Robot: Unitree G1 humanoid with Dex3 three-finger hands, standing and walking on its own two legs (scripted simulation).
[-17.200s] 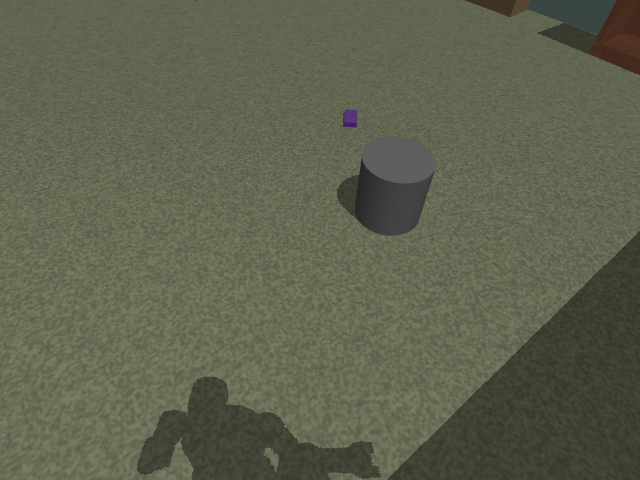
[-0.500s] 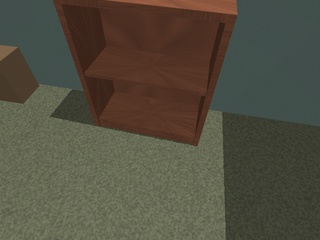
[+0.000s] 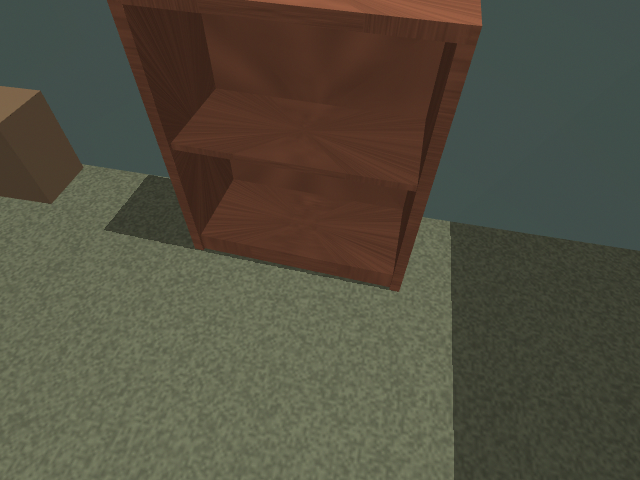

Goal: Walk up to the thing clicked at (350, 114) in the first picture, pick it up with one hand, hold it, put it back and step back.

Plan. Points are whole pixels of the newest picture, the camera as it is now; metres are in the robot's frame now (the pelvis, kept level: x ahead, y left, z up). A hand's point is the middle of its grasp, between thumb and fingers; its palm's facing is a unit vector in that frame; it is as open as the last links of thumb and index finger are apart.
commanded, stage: stand
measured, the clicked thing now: out of the picture -0.80 +1.23 -0.77
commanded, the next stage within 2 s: walk up in 0.46 s
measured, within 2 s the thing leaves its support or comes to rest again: neither
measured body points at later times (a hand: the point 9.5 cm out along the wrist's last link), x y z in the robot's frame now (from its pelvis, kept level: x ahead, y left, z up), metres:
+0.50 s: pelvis +0.00 +0.00 +0.00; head +0.02 +0.00 +0.45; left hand +0.08 +0.30 -0.14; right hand +0.08 -0.31 -0.13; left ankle +0.03 +0.13 -0.75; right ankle -0.01 -0.14 -0.75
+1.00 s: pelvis -0.01 -0.02 -0.02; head +0.01 +0.03 +0.42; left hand -0.03 +0.31 -0.16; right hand +0.21 -0.26 -0.12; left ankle +0.00 +0.11 -0.75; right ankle +0.01 -0.14 -0.70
